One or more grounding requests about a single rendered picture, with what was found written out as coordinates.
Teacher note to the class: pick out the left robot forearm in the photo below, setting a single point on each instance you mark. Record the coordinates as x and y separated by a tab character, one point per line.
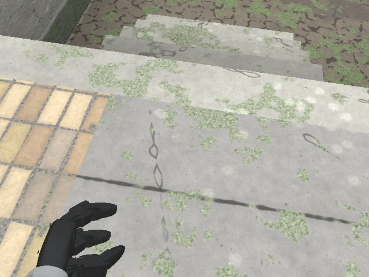
47	271

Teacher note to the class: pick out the left robot hand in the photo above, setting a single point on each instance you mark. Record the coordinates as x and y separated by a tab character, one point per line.
65	239

